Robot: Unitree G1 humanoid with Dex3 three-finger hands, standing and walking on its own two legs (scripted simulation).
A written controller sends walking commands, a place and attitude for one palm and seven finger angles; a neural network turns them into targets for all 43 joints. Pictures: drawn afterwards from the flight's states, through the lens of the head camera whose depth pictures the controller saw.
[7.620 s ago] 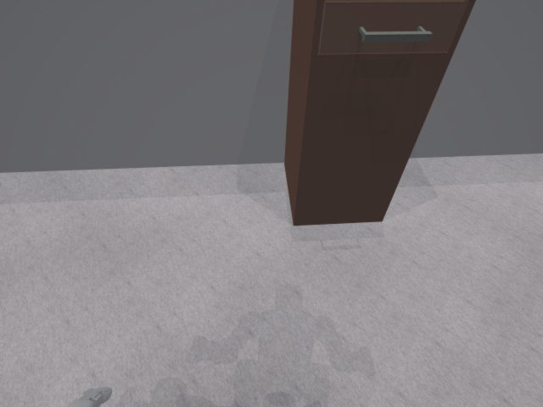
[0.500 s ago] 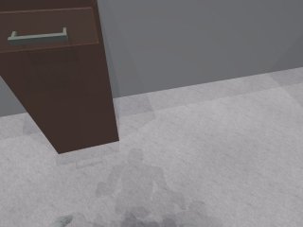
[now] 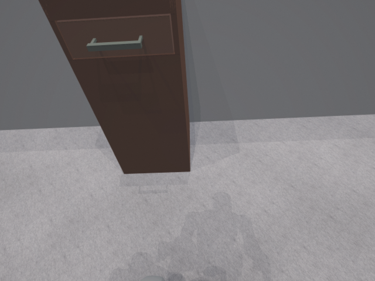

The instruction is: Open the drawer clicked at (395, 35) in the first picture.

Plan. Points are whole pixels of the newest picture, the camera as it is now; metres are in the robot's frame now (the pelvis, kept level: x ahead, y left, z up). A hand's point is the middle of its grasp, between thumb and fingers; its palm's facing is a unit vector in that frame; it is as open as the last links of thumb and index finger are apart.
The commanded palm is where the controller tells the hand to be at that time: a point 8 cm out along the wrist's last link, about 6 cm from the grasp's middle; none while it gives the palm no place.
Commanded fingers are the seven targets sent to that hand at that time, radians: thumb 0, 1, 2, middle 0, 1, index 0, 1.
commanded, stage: take the last steps up to it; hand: left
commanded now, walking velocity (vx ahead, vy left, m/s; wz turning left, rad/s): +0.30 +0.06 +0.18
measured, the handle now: (115, 42) +0.83 +0.30 +0.12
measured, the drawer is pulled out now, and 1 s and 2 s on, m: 0.00 0.00 0.00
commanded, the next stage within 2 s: come to a stop and stand still in 1.00 s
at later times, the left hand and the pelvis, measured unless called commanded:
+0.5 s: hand out of the picture +0.05 +0.26 -0.18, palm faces +0.12 -0.98 -0.17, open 7.4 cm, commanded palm none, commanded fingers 0.00 0.90 0.90 -0.20 -0.30 -0.20 -0.30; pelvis +0.05 +0.07 +0.00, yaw +3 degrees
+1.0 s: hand (125, 229) +0.28 +0.21 -0.16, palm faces +0.10 -0.97 -0.23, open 7.2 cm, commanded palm none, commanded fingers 0.00 0.90 0.90 -0.20 -0.30 -0.20 -0.30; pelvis +0.23 +0.02 +0.00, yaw +4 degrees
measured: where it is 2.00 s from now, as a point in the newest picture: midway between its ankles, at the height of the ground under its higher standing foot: outside the picture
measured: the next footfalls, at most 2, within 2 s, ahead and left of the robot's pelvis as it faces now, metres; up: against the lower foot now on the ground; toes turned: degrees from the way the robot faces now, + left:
left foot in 0.20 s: +0.00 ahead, +0.14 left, +0.00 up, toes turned +7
right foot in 0.74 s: +0.30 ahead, -0.06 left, +0.00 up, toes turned -5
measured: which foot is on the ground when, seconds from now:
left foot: up 0.00-0.18, down 0.20-0.74, up 0.76-1.00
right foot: down 0.00-0.20, up 0.22-0.72, down 0.74-1.00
